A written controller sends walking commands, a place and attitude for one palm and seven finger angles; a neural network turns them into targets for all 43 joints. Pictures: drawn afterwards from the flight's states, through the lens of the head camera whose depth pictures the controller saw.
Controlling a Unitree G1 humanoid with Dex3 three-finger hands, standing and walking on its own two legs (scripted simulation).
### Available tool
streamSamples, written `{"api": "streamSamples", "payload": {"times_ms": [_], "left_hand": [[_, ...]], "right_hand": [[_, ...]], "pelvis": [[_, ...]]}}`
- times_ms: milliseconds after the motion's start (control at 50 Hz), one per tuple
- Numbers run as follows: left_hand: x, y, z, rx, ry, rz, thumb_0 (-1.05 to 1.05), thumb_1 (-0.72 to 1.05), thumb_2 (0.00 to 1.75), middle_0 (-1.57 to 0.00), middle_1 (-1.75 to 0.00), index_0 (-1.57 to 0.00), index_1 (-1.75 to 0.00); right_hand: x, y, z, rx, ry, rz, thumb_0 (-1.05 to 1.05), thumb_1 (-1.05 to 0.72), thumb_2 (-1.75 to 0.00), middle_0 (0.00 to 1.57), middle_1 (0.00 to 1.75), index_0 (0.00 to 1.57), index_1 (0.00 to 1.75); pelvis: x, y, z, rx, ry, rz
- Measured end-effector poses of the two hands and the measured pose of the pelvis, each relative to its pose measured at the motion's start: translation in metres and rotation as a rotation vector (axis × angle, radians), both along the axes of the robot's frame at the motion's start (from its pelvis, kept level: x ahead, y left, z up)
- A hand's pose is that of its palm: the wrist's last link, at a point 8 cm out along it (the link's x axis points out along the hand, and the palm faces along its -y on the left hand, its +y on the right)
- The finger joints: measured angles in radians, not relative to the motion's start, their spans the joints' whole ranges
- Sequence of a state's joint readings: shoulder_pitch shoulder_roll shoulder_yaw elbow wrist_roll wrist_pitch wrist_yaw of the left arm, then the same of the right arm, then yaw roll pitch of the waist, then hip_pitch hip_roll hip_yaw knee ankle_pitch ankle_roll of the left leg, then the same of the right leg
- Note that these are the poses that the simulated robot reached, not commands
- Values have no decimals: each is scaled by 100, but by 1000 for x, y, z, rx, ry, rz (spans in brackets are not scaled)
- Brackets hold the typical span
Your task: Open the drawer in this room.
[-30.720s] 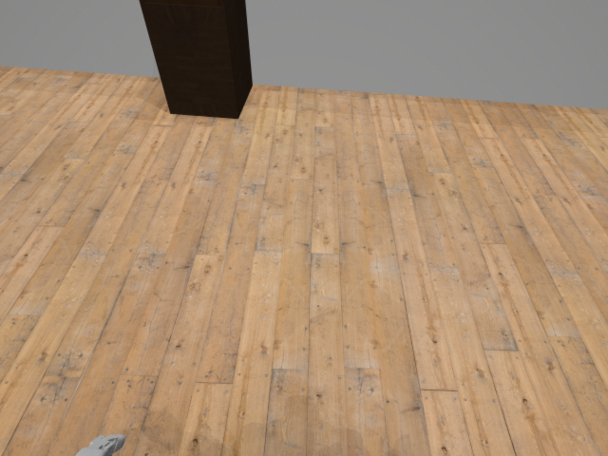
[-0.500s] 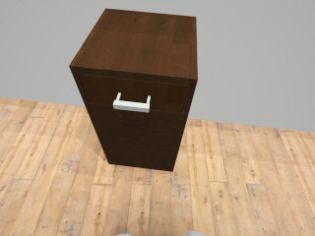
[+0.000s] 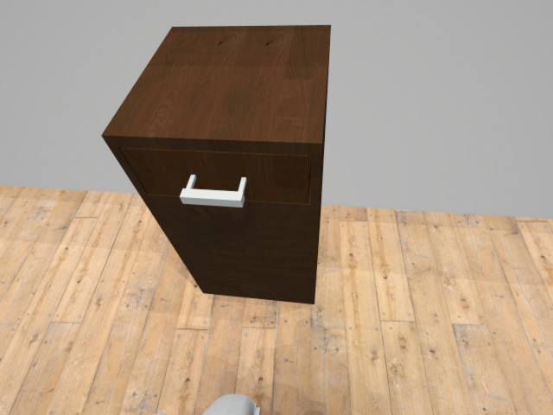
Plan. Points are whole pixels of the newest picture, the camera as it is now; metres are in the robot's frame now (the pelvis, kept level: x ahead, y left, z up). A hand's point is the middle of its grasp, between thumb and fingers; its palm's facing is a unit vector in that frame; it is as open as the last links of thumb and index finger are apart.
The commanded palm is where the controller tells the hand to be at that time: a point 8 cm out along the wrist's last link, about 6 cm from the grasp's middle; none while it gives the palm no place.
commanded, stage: come to a stop and stand still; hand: left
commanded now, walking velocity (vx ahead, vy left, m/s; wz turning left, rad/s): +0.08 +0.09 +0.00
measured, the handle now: (215, 189) +0.54 +0.17 -0.07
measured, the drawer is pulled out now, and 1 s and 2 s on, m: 0.00 0.00 0.00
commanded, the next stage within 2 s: look again from close up in 1.00 s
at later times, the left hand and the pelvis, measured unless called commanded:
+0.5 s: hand out of the picture -0.03 +0.24 -0.17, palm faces +0.03 -0.99 -0.16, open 7.4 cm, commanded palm none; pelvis -0.01 +0.05 +0.01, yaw -1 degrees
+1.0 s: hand out of the picture +0.07 +0.19 -0.17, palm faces +0.05 -0.98 -0.20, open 7.2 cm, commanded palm none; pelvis +0.01 +0.02 +0.00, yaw +1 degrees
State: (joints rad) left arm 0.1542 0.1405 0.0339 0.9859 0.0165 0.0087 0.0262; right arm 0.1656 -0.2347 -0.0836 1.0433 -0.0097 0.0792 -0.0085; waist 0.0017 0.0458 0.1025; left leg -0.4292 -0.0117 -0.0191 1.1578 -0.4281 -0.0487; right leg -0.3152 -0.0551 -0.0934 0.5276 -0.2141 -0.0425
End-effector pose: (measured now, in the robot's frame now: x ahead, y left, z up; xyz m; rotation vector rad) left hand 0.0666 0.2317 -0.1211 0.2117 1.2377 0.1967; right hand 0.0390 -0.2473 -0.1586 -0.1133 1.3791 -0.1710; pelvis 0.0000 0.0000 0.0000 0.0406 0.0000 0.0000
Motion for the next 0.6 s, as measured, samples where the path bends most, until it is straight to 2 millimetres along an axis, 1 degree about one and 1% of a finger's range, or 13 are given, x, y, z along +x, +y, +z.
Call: {"api": "streamSamples", "payload": {"times_ms": [80,160,240,280,340,420,480,540,600], "left_hand": [[-22,6,0,-8,8,29,1,91,90,-20,-30,-20,-30],[-49,20,-5,-22,40,50,0,91,90,-20,-30,-20,-30],[-77,42,-19,-46,87,70,1,91,90,-20,-30,-20,-30],[-89,52,-27,-61,115,77,1,91,90,-20,-30,-20,-30],[-100,59,-27,-81,155,75,1,91,90,-20,-30,-20,-30],[-104,60,-24,-107,180,70,1,91,90,-20,-30,-19,-30],[-100,56,-24,-116,207,51,1,91,90,-19,-30,-19,-30],[-86,48,-25,-116,223,26,1,91,90,-19,-30,-19,-30],[-64,37,-26,-105,206,-1,1,91,90,-19,-30,-19,-30]], "right_hand": [[-1,-1,8,-15,-6,34,0,-91,-90,20,30,19,30],[0,9,17,-32,-41,57,0,-91,-90,20,30,19,30],[-5,29,24,-59,-95,68,0,-91,-90,20,30,19,30],[-14,42,25,-70,-106,61,0,-91,-90,20,30,19,30],[-33,63,33,-59,-77,47,0,-91,-90,20,30,19,30],[-56,80,35,-46,-10,25,0,-92,-90,20,30,20,30],[-69,86,32,-33,35,-5,0,-92,-90,21,30,20,30],[-83,89,28,-19,82,-40,0,-91,-90,21,30,20,30],[-95,85,20,0,135,-77,0,-91,-90,21,30,20,30]], "pelvis": [[-8,3,3,3,7,7],[-17,13,4,-5,10,5],[-25,31,-1,-36,8,0],[-28,40,-3,-47,4,-1],[-25,47,4,-51,3,3],[-18,53,9,-58,16,2],[-13,53,9,-50,25,-9],[-9,49,7,-41,27,-15],[-4,42,3,-29,29,-21]]}}
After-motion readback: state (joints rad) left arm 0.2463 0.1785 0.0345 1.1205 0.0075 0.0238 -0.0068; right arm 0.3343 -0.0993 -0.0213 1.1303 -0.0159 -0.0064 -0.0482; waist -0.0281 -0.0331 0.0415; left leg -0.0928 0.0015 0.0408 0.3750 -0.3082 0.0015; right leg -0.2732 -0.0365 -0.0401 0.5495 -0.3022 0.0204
